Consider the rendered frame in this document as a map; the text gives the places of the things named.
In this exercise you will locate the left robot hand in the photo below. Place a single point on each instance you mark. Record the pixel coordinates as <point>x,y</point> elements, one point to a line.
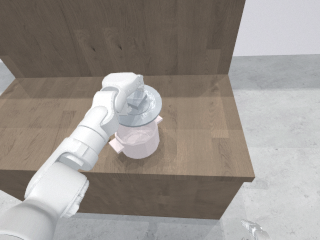
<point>129,82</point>

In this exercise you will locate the knob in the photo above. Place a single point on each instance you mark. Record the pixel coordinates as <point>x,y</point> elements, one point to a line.
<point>136,99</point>

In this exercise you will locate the robot left upper arm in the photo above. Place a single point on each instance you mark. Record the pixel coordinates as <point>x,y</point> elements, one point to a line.
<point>57,194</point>

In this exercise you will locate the lid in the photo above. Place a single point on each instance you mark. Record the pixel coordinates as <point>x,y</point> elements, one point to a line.
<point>148,112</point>

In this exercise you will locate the robot left forearm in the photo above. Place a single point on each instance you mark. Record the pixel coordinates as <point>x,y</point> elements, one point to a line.
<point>81,149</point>

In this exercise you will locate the right robot hand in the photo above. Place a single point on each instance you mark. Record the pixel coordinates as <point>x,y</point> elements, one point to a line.
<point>255,230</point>

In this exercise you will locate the pot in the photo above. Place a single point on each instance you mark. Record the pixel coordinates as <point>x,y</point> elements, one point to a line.
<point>137,142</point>

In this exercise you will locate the table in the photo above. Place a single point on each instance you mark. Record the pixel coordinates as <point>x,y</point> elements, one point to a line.
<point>59,52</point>

